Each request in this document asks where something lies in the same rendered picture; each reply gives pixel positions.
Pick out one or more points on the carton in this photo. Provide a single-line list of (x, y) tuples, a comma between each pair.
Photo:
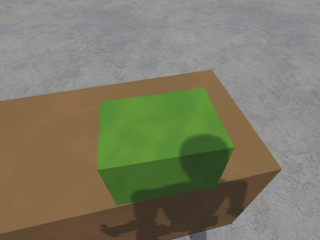
[(160, 145)]

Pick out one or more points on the pedestal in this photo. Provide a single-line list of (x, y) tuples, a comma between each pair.
[(50, 187)]

